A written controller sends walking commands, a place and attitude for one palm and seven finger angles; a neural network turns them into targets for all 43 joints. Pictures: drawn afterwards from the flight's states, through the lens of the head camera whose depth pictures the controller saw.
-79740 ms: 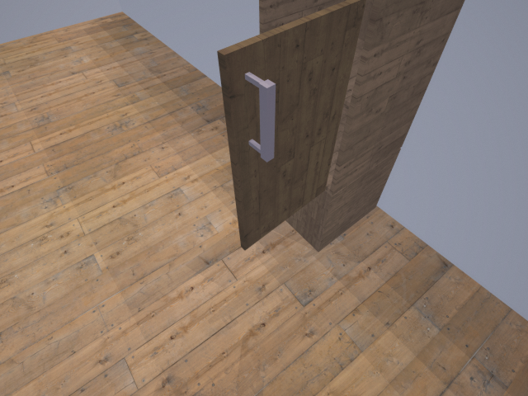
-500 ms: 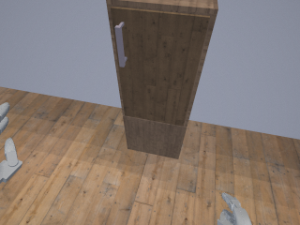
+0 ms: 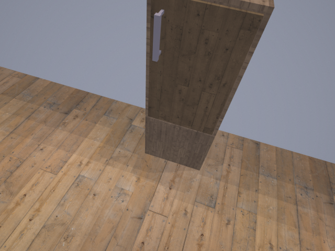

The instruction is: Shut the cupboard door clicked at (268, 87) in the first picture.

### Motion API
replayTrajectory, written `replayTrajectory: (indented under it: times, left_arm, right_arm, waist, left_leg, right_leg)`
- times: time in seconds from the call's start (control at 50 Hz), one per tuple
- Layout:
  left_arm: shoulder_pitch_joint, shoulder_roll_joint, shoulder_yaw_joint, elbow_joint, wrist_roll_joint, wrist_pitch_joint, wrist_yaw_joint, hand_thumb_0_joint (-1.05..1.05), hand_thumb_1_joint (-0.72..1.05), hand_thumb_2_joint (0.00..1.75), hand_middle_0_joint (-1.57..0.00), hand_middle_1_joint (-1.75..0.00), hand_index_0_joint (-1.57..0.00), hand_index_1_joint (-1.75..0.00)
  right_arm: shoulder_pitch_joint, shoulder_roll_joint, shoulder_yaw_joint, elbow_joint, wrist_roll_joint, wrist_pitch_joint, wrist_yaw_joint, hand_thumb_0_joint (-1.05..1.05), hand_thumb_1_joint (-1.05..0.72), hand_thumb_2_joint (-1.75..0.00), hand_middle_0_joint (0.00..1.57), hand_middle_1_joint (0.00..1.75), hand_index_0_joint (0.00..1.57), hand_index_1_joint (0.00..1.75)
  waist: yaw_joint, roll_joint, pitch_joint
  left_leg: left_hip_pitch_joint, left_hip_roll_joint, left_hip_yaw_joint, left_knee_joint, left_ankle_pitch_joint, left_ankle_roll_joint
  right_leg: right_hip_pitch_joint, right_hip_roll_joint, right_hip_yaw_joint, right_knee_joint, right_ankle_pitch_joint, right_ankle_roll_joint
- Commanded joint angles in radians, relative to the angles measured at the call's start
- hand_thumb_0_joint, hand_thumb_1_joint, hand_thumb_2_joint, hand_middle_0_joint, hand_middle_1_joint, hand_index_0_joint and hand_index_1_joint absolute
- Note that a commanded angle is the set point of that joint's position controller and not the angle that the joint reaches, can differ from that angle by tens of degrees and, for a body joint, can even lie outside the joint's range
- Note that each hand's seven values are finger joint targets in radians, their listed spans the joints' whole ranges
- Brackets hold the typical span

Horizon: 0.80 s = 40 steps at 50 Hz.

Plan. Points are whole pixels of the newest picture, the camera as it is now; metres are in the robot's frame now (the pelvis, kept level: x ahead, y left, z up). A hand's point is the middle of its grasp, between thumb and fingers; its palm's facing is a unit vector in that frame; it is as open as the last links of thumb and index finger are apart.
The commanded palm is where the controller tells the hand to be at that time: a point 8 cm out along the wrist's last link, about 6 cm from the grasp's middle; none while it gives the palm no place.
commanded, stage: let the arm hang, fingers relaxed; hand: left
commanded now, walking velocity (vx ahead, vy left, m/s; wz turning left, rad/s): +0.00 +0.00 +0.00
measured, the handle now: (158, 36) +0.77 +0.09 +0.12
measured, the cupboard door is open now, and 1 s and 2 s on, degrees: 0 0 0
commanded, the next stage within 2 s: look to check the result in 0.70 s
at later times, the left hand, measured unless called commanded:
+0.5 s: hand out of the picture -0.05 +0.16 -0.18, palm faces +0.04 -0.99 -0.15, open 7.4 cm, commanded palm none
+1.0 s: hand out of the picture -0.04 +0.15 -0.17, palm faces +0.04 -0.98 -0.17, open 7.4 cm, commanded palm none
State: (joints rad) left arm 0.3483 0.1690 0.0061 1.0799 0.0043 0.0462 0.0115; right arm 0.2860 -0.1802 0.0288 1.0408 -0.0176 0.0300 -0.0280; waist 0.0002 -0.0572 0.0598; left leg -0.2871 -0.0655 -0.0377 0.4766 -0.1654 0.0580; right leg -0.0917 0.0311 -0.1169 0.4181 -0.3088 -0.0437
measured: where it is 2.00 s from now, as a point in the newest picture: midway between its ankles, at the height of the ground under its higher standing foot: outside the picture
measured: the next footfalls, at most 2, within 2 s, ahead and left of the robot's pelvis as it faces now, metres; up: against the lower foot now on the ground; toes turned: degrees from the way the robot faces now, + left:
none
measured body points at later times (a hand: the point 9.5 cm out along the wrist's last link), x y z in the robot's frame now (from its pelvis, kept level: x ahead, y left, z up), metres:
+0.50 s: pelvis +0.00 +0.01 +0.00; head -0.01 +0.01 +0.45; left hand -0.05 +0.21 -0.16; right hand -0.03 -0.20 -0.16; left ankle +0.05 +0.08 -0.74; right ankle -0.05 -0.09 -0.74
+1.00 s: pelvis +0.01 -0.01 +0.00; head +0.01 -0.01 +0.45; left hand -0.04 +0.20 -0.16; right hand -0.03 -0.21 -0.16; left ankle +0.05 +0.08 -0.74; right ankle -0.05 -0.09 -0.74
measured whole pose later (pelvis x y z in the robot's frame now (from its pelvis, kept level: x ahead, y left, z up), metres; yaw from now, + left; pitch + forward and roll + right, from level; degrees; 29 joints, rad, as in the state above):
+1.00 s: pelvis +0.01 -0.01 +0.00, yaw -1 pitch -2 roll +0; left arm 0.36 0.12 0.01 1.17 0.00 0.00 0.04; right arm 0.32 -0.11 0.01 1.15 -0.01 0.01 -0.05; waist -0.01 0.00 0.05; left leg -0.23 -0.06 -0.03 0.44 -0.16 0.05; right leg -0.05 0.03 -0.11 0.39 -0.31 -0.05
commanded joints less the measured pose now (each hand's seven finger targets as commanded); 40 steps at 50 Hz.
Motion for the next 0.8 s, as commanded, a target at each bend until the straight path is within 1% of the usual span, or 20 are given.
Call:
replayTrajectory:
  times: [0.0,0.04,0.12,0.14,0.2,0.24,0.28,0.3,0.32,0.34,0.42,0.44,0.48,0.5,0.54,0.6,0.64,0.72,0.74,0.78]
  left_arm:
    - [0.069,0.084,0.021,0.03,0.002,-0.047,0.012,0.0,0.9,0.9,-0.2,-0.3,-0.2,-0.3]
    - [0.093,0.072,0.016,0.06,0.003,-0.05,0.016,0.0,0.9,0.9,-0.2,-0.3,-0.2,-0.3]
    - [0.128,0.036,0.007,0.101,0.004,-0.048,0.023,0.0,0.9,0.9,-0.2,-0.3,-0.2,-0.3]
    - [0.14,0.043,0.007,0.105,0.004,-0.048,0.024,0.0,0.9,0.9,-0.2,-0.3,-0.2,-0.3]
    - [0.16,0.022,0.004,0.119,0.004,-0.047,0.028,0.0,0.9,0.9,-0.2,-0.3,-0.2,-0.3]
    - [0.169,0.029,0.004,0.12,0.006,-0.048,0.03,0.0,0.9,0.9,-0.2,-0.3,-0.2,-0.3]
    - [0.168,0.014,0.004,0.122,0.005,-0.048,0.032,0.0,0.9,0.9,-0.2,-0.3,-0.2,-0.3]
    - [0.17,0.01,0.004,0.12,0.005,-0.048,0.032,0.0,0.9,0.9,-0.2,-0.3,-0.2,-0.3]
    - [0.165,0.013,0.005,0.119,0.005,-0.048,0.034,0.0,0.9,0.9,-0.2,-0.3,-0.2,-0.3]
    - [0.17,0.023,0.007,0.115,0.006,-0.048,0.034,0.0,0.9,0.9,-0.2,-0.3,-0.2,-0.3]
    - [0.156,0.014,0.011,0.109,0.006,-0.047,0.035,0.0,0.9,0.9,-0.2,-0.3,-0.2,-0.3]
    - [0.152,0.028,0.014,0.103,0.007,-0.046,0.035,0.0,0.9,0.9,-0.2,-0.3,-0.2,-0.3]
    - [0.141,0.018,0.015,0.098,0.007,-0.046,0.034,0.0,0.9,0.9,-0.2,-0.3,-0.2,-0.3]
    - [0.136,0.018,0.017,0.095,0.006,-0.046,0.033,0.0,0.9,0.9,-0.2,-0.3,-0.2,-0.3]
    - [0.134,0.029,0.02,0.089,0.007,-0.047,0.034,0.0,0.9,0.9,-0.2,-0.3,-0.2,-0.3]
    - [0.118,0.02,0.02,0.085,0.005,-0.049,0.032,0.0,0.9,0.9,-0.2,-0.3,-0.2,-0.3]
    - [0.113,0.031,0.02,0.081,0.005,-0.051,0.033,0.0,0.9,0.9,-0.2,-0.3,-0.2,-0.3]
    - [0.098,0.025,0.02,0.081,0.003,-0.049,0.032,0.0,0.9,0.9,-0.2,-0.3,-0.2,-0.3]
    - [0.102,0.033,0.02,0.08,0.004,-0.05,0.032,0.0,0.9,0.9,-0.2,-0.3,-0.2,-0.3]
    - [0.098,0.025,0.018,0.082,0.003,-0.051,0.032,0.0,0.9,0.9,-0.2,-0.3,-0.2,-0.3]
  right_arm:
    - [0.006,-0.099,-0.026,-0.014,0.005,-0.03,-0.021,0.0,-0.9,-0.9,0.2,0.3,0.2,0.3]
    - [0.032,-0.094,-0.031,0.007,0.008,-0.027,-0.024,0.0,-0.9,-0.9,0.2,0.3,0.2,0.3]
    - [0.068,-0.072,-0.031,0.043,0.007,-0.019,-0.029,0.0,-0.9,-0.9,0.2,0.3,0.2,0.3]
    - [0.071,-0.075,-0.031,0.047,0.008,-0.018,-0.028,0.0,-0.9,-0.9,0.2,0.3,0.2,0.3]
    - [0.081,-0.056,-0.031,0.062,0.005,-0.018,-0.028,0.0,-0.9,-0.9,0.2,0.3,0.2,0.3]
    - [0.084,-0.056,-0.031,0.066,0.007,-0.018,-0.026,0.0,-0.9,-0.9,0.2,0.3,0.2,0.3]
    - [0.091,-0.041,-0.029,0.077,0.003,-0.019,-0.026,0.0,-0.9,-0.9,0.2,0.3,0.2,0.3]
    - [0.09,-0.036,-0.03,0.081,0.003,-0.019,-0.026,0.0,-0.9,-0.9,0.2,0.3,0.2,0.3]
    - [0.097,-0.034,-0.029,0.083,0.002,-0.021,-0.026,0.0,-0.9,-0.9,0.2,0.3,0.2,0.3]
    - [0.095,-0.038,-0.029,0.083,0.004,-0.022,-0.025,0.0,-0.9,-0.9,0.2,0.3,0.2,0.3]
    - [0.099,-0.023,-0.029,0.086,0.001,-0.024,-0.025,0.0,-0.9,-0.9,0.2,0.3,0.2,0.3]
    - [0.102,-0.03,-0.029,0.082,0.002,-0.025,-0.024,0.0,-0.9,-0.9,0.2,0.3,0.2,0.3]
    - [0.102,-0.022,-0.029,0.084,0.0,-0.025,-0.024,0.0,-0.9,-0.9,0.2,0.3,0.2,0.3]
    - [0.102,-0.022,-0.029,0.083,-0.001,-0.025,-0.024,0.0,-0.9,-0.9,0.2,0.3,0.2,0.3]
    - [0.101,-0.026,-0.031,0.078,0.001,-0.027,-0.023,0.0,-0.9,-0.9,0.2,0.3,0.2,0.3]
    - [0.103,-0.02,-0.03,0.079,-0.001,-0.029,-0.024,0.0,-0.9,-0.9,0.2,0.3,0.2,0.3]
    - [0.105,-0.025,-0.031,0.077,0.002,-0.029,-0.023,0.0,-0.9,-0.9,0.2,0.3,0.2,0.3]
    - [0.106,-0.02,-0.029,0.08,0.0,-0.027,-0.024,0.0,-0.9,-0.9,0.2,0.3,0.2,0.3]
    - [0.106,-0.024,-0.03,0.077,0.003,-0.027,-0.024,0.0,-0.9,-0.9,0.2,0.3,0.2,0.3]
    - [0.107,-0.017,-0.029,0.08,0.002,-0.027,-0.024,0.0,-0.9,-0.9,0.2,0.3,0.2,0.3]
  waist:
    - [-0.003,0.174,-0.037]
    - [-0.008,0.101,-0.018]
    - [-0.015,0.053,0.035]
    - [-0.013,0.044,0.036]
    - [-0.012,0.035,0.052]
    - [-0.008,0.014,0.056]
    - [-0.009,0.016,0.066]
    - [-0.008,0.029,0.072]
    - [-0.01,0.029,0.076]
    - [-0.003,0.037,0.074]
    - [-0.003,0.063,0.093]
    - [-0.002,0.058,0.087]
    - [-0.001,0.067,0.101]
    - [-0.003,0.076,0.101]
    - [0.002,0.063,0.091]
    - [-0.003,0.076,0.079]
    - [-0.002,0.061,0.067]
    - [-0.007,0.077,0.088]
    - [-0.005,0.06,0.077]
    - [-0.009,0.071,0.07]
  left_leg:
    - [0.048,0.136,-0.183,-0.143,0.031,0.011]
    - [0.068,0.139,-0.177,-0.14,0.033,0.014]
    - [0.056,0.138,-0.175,-0.161,-0.045,0.016]
    - [0.052,0.137,-0.176,-0.164,-0.047,0.016]
    - [0.04,0.135,-0.176,-0.18,-0.089,0.018]
    - [0.033,0.135,-0.165,-0.172,-0.071,0.02]
    - [0.028,0.132,-0.164,-0.175,-0.072,0.019]
    - [0.029,0.132,-0.16,-0.175,-0.067,0.019]
    - [0.023,0.134,-0.167,-0.181,-0.064,0.02]
    - [0.022,0.136,-0.166,-0.179,-0.052,0.022]
    - [-0.002,0.132,-0.168,-0.194,-0.08,0.019]
    - [-0.004,0.135,-0.171,-0.191,-0.068,0.019]
    - [-0.021,0.132,-0.168,-0.195,-0.087,0.017]
    - [-0.023,0.129,-0.167,-0.196,-0.089,0.015]
    - [-0.015,0.13,-0.162,-0.182,-0.055,0.015]
    - [-0.001,0.126,-0.154,-0.172,-0.033,0.012]
    - [0.012,0.127,-0.151,-0.16,-0.003,0.011]
    - [0.006,0.123,-0.151,-0.158,-0.017,0.008]
    - [0.012,0.125,-0.147,-0.149,0.002,0.009]
    - [0.024,0.12,-0.139,-0.138,0.018,0.007]
  right_leg:
    - [-0.011,-0.138,0.15,-0.118,0.049,-0.024]
    - [-0.034,-0.135,0.139,-0.132,0.043,-0.021]
    - [-0.071,-0.129,0.138,-0.136,0.001,-0.018]
    - [-0.071,-0.129,0.135,-0.135,-0.007,-0.019]
    - [-0.085,-0.126,0.14,-0.124,-0.025,-0.018]
    - [-0.084,-0.128,0.137,-0.126,-0.021,-0.017]
    - [-0.09,-0.127,0.138,-0.117,-0.021,-0.017]
    - [-0.095,-0.128,0.138,-0.116,-0.017,-0.016]
    - [-0.092,-0.125,0.14,-0.11,-0.013,-0.016]
    - [-0.088,-0.127,0.135,-0.111,-0.011,-0.017]
    - [-0.086,-0.125,0.142,-0.105,-0.014,-0.017]
    - [-0.076,-0.123,0.137,-0.103,-0.012,-0.017]
    - [-0.077,-0.126,0.141,-0.105,-0.016,-0.018]
    - [-0.077,-0.125,0.142,-0.102,-0.014,-0.019]
    - [-0.069,-0.127,0.137,-0.108,-0.005,-0.019]
    - [-0.069,-0.133,0.146,-0.111,0.008,-0.021]
    - [-0.063,-0.133,0.145,-0.116,0.017,-0.021]
    - [-0.072,-0.135,0.147,-0.122,0.003,-0.023]
    - [-0.065,-0.136,0.144,-0.125,0.01,-0.022]
    - [-0.066,-0.141,0.149,-0.128,0.021,-0.023]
